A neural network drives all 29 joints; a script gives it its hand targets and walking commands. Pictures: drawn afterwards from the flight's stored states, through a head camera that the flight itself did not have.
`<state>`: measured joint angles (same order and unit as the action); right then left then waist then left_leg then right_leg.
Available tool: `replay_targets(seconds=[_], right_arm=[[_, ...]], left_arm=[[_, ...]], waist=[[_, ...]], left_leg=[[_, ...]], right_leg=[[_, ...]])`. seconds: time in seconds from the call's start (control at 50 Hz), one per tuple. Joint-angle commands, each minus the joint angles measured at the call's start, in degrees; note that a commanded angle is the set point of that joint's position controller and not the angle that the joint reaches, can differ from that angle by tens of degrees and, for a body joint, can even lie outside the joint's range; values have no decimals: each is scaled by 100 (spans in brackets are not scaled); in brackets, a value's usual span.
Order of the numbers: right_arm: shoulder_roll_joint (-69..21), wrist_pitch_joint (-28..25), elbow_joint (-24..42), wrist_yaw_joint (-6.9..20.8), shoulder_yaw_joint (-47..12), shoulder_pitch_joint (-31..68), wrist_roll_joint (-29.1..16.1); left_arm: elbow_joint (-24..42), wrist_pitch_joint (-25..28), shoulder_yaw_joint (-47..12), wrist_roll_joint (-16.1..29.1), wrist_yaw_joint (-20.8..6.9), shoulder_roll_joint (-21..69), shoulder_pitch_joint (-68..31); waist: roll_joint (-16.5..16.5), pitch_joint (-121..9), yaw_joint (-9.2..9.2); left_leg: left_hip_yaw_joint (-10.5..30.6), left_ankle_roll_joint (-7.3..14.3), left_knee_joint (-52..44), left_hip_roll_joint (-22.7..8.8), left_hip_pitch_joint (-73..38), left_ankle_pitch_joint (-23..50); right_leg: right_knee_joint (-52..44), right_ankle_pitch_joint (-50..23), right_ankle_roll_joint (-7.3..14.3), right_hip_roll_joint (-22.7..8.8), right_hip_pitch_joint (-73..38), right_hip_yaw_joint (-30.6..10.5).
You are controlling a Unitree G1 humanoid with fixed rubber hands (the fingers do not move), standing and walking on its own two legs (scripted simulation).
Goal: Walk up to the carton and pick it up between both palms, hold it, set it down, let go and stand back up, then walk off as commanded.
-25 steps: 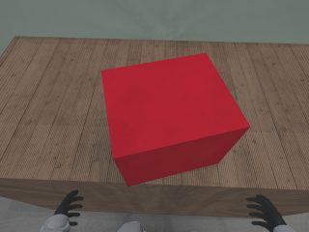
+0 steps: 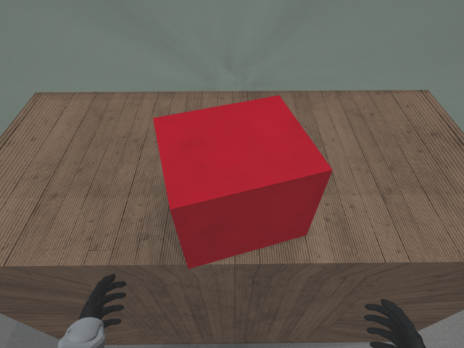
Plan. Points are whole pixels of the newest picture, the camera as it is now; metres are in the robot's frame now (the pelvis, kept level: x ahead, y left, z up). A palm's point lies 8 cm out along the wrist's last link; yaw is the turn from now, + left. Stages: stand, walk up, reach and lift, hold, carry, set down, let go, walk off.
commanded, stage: reach and lift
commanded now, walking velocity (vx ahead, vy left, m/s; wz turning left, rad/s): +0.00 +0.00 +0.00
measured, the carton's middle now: (234, 180) +0.39 +0.04 +0.06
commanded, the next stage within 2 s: none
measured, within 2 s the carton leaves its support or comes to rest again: neither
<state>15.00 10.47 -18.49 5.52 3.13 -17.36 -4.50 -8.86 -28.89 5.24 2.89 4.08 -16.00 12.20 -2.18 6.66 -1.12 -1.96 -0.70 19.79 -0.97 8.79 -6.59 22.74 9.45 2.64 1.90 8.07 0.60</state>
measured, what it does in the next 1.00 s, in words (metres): stands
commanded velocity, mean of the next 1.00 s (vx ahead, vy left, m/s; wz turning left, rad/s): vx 0.00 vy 0.00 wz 0.00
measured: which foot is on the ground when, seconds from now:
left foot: down 0.00-1.00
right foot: down 0.00-1.00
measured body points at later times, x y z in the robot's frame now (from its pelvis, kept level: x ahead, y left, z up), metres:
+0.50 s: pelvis +0.02 +0.01 +0.00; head +0.03 +0.01 +0.45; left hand +0.18 +0.25 +0.00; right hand +0.21 -0.24 -0.01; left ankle +0.06 +0.13 -0.74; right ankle +0.01 -0.08 -0.74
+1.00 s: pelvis +0.01 +0.02 +0.00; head +0.01 +0.02 +0.45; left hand +0.20 +0.24 +0.07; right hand +0.24 -0.20 +0.06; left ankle +0.06 +0.13 -0.74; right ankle +0.01 -0.08 -0.74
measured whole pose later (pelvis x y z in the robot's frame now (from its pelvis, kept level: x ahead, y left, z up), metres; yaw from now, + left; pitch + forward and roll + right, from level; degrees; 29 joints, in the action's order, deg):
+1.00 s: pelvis +0.01 +0.02 +0.00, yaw +2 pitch -3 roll +0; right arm 23.8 7.7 8.8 4.7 2.3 -20.7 -22.5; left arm 23.6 -20.7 0.3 9.8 10.8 -9.0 22.8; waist 0.0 2.6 -3.4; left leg -2.7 0.7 14.8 0.2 8.1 -3.6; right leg 18.8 11.0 2.0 2.1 4.7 -1.5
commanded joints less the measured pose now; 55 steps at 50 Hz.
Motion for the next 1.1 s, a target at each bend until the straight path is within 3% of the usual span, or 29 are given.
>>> replay_targets(seconds=[0.0,0.04,0.06,0.14,0.16,0.2,0.22,0.24,0.26,0.28,0.3,0.34,0.38,0.4,0.48,0.54,0.56,0.58,0.64,0.72,0.78,0.86,0.88,0.92,0.94,1.0,1.02,1.06,1.08], right_arm=[[1405,-252,1875,127,652,720,-125],[1391,-254,2094,141,649,629,-215],[1443,-214,2024,199,640,565,-233],[1815,-157,2136,385,700,597,-468],[1937,-205,1972,464,754,536,-509],[2197,-211,1632,612,765,462,-689],[2271,-253,1539,676,713,417,-747],[2278,-309,1802,687,799,486,-819],[2048,-314,1738,700,688,474,-799],[2069,-330,1785,687,875,317,-779],[1859,-383,2046,654,819,495,-748],[1561,-420,2693,449,551,482,-904],[1446,-513,3175,216,279,457,-1126],[1517,-537,3261,175,412,98,-1081],[1324,-750,3928,-23,238,-448,-1279],[1347,-885,3904,-156,251,-803,-1305],[1361,-939,3768,-168,244,-769,-1335],[1396,-995,4006,-177,385,-673,-1368],[1434,-1122,4109,-191,335,-727,-1472],[1459,-974,3793,-149,439,-542,-1573],[1634,-843,3733,-84,489,-215,-1753],[1896,-633,3761,-50,626,-23,-1776],[1645,-538,3844,-111,319,-51,-1763],[1838,-447,3935,-98,514,286,-1868],[1910,-341,3837,-80,557,428,-1849],[1890,-200,3999,-140,544,743,-1860],[1843,-163,4248,-181,607,942,-1918],[1820,-97,4293,-203,679,1098,-1900],[1828,-114,4352,-223,643,1209,-1975]], left_arm=[[1606,385,145,106,276,-568,-406],[1983,444,184,165,337,-514,-480],[2047,478,144,178,345,-467,-442],[2139,511,-19,64,453,-62,-147],[2332,593,-129,-39,481,124,-106],[2276,590,-114,-190,488,340,207],[2538,644,-217,-219,547,431,188],[2719,739,-47,-167,546,247,68],[2768,766,-170,-123,543,305,155],[3059,837,-268,34,558,380,290],[3003,899,-208,208,517,222,257],[2998,1009,13,313,496,-14,202],[2802,1091,95,370,460,7,474],[2992,1154,143,338,481,-30,635],[3743,1497,352,465,536,-222,904],[3709,1682,406,447,482,-294,1193],[3881,1679,427,469,515,-291,1204],[4082,1703,297,540,504,-267,1061],[4506,1873,261,562,587,-212,1074],[4242,1671,30,505,591,72,998],[4075,1422,-34,457,621,234,925],[4423,1158,-302,641,713,307,695],[4140,1044,-111,585,673,267,779],[4558,903,-275,698,726,285,385],[4427,795,-147,632,767,169,397],[4568,557,213,644,863,80,-29],[4862,507,130,562,931,66,-277],[5211,427,76,679,947,126,-575],[5168,370,116,684,979,45,-513]], waist=[[223,-979,-35],[-137,-1079,26],[-94,-1026,-21],[519,-992,72],[879,-896,158],[922,-766,180],[981,-873,263],[649,-1008,243],[610,-654,137],[309,-484,116],[-300,-462,14],[-678,-574,-63],[-829,-387,-254],[-860,-653,-126],[-419,-1353,-223],[-209,-1704,-129],[85,-1632,-186],[11,-1713,-62],[225,-1632,-113],[467,-1071,-120],[297,-609,-174],[-173,-557,-121],[-217,-410,-316],[-262,-614,-179],[-346,-460,-256],[-386,-568,-393],[-127,-686,-454],[-46,-1031,-321],[37,-1085,-379]], left_leg=[[-29,182,-673,-91,467,-1609],[0,206,-512,-23,-117,-1549],[114,180,-488,-70,-330,-1667],[556,394,-1411,-720,1401,-2753],[720,460,-1749,-904,1865,-3242],[873,408,-1841,-1014,1987,-3274],[952,288,-1840,-1022,1811,-2983],[746,261,-1591,-760,1531,-2695],[615,153,-1437,-620,1227,-2405],[543,4,-1307,-503,461,-1882],[183,-34,-863,-158,-229,-959],[-8,127,-463,121,-780,69],[-23,203,-320,139,-801,388],[-20,202,-281,159,-1004,507],[24,149,-193,236,-896,912],[66,102,-181,251,-867,1262],[97,41,-123,282,-880,1475],[182,59,-163,224,-1070,1251],[196,-31,-110,188,-1253,1541],[282,-76,-229,100,-1376,1010],[297,-51,-433,21,-1366,412],[377,-6,-610,-92,-1281,-116],[216,18,-584,3,-1176,201],[373,5,-660,-84,-1391,-152],[374,27,-742,-112,-1265,-342],[276,52,-727,-42,-994,-340],[282,12,-783,-57,-1162,-354],[297,-15,-653,-27,-1189,-313],[253,-19,-630,-30,-1107,-207]], right_leg=[[-514,852,-153,-300,-250,-127],[-597,999,-66,-352,315,-116],[-634,1087,6,-399,556,-90],[165,-66,-287,254,-1258,212],[433,-436,-393,430,-1800,301],[456,-609,-377,512,-2043,223],[438,-639,-386,521,-1921,235],[208,-504,-306,313,-1693,20],[-70,-146,-183,191,-1097,-62],[-364,-17,-76,112,-523,-103],[-791,367,-10,-187,412,-289],[-957,-52,-233,-402,778,-521],[-890,-874,-364,-532,695,-677],[-888,-1069,-382,-441,561,-614],[-707,-1566,-476,-526,177,-705],[-584,-2309,-484,-511,-110,-667],[-580,-2369,-467,-455,-39,-678],[-697,-1666,-409,-431,150,-624],[-700,-1623,-342,-346,365,-537],[-1009,-267,-123,-251,955,-469],[-1229,468,-25,-217,1255,-410],[-1213,866,67,-100,1223,-387],[-1220,654,12,-93,1055,-427],[-1234,746,24,-106,1180,-426],[-1272,958,82,-128,1147,-462],[-1204,959,30,-141,1077,-560],[-1223,966,59,-157,1072,-571],[-1133,834,52,-133,974,-576],[-1096,729,41,-166,904,-592]])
